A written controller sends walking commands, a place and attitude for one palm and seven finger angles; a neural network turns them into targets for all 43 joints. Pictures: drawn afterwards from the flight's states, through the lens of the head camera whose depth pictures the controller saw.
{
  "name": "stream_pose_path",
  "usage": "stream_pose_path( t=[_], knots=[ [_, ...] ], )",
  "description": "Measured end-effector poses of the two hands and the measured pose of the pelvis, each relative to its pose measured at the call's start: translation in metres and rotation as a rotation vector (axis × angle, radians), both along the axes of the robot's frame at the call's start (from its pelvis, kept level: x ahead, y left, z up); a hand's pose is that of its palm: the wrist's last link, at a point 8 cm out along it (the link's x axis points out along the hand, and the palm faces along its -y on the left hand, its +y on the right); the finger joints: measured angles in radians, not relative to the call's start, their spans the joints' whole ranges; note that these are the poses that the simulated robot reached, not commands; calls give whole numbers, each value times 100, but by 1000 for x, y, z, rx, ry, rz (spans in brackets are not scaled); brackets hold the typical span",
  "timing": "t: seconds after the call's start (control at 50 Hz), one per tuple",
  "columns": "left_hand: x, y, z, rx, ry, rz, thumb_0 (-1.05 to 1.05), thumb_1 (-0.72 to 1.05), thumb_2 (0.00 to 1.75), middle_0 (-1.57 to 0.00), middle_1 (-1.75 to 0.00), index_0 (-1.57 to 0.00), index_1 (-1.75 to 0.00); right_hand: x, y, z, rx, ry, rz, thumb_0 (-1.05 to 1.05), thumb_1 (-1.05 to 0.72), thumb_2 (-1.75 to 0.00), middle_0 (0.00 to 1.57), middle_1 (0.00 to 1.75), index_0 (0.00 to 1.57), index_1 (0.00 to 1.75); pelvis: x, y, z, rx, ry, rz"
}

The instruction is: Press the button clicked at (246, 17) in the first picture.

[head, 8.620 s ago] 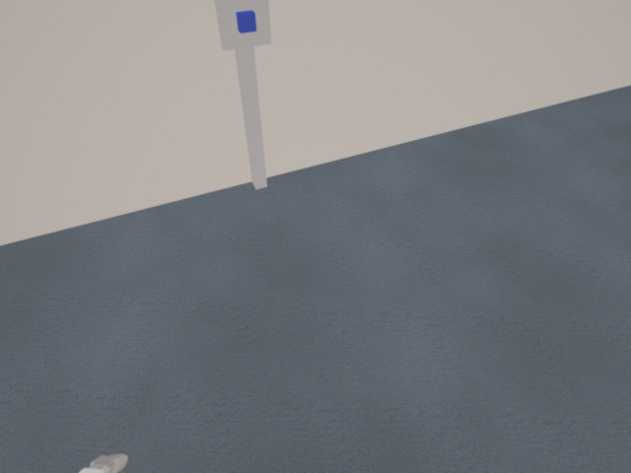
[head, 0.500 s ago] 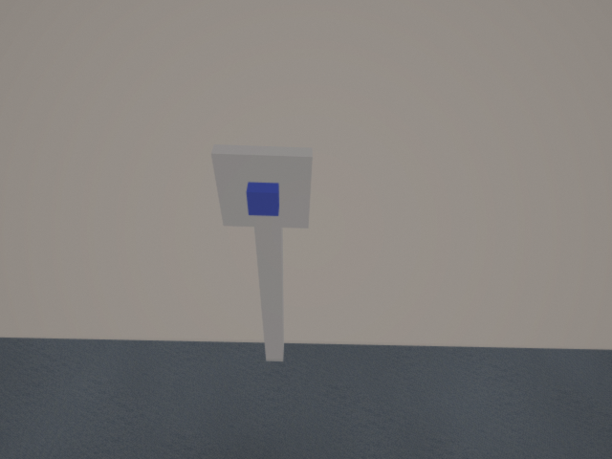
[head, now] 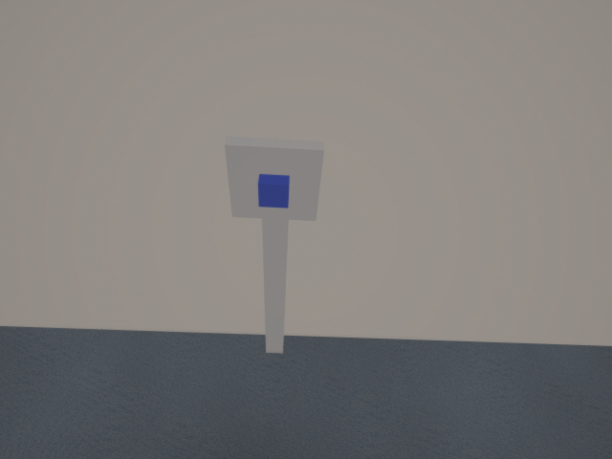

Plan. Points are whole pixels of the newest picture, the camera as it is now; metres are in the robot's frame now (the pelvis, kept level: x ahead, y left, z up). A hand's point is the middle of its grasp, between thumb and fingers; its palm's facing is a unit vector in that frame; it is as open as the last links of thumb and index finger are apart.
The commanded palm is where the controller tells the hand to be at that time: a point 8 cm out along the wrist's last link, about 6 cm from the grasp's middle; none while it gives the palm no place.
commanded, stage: shuffle to correct the standing spot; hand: left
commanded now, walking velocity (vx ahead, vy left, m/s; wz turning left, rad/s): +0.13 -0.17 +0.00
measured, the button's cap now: (274, 190) +0.59 +0.10 +0.01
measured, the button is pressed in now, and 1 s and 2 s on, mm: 0 0 0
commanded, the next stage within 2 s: come to a stop and stand still in 0.92 s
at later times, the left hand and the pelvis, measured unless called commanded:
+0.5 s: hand out of the picture -0.02 +0.12 -0.19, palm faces +0.03 -1.00 -0.04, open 7.4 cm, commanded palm none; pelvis +0.02 -0.02 +0.00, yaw -1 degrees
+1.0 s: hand (270, 456) +0.18 +0.06 -0.16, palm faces +0.08 -0.98 -0.18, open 7.1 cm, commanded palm none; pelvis +0.08 -0.12 +0.00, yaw +3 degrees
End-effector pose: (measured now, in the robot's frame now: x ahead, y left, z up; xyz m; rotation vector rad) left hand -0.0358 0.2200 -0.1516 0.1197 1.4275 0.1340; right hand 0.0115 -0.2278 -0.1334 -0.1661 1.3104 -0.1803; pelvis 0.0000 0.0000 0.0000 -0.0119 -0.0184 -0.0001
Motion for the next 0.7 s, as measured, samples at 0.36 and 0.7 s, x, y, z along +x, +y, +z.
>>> stream_pose_path(
  t=[0.36, 0.7],
  knots=[
    [-33, -55, -9, -84, 67, 86, 0, 91, 90, -20, -30, -20, -29, 6, -27, 9, -29, 14, -1, 1, -91, -90, 20, 30, 20, 30, 9, -28, 0, -28, 24, 26],
    [107, -35, 6, -37, -94, -54, 2, 94, 90, -20, -30, -20, -29, -39, -10, 19, 23, 136, -123, 0, -91, -90, 20, 30, 21, 30, 40, -44, 13, -28, 29, -27]
  ],
)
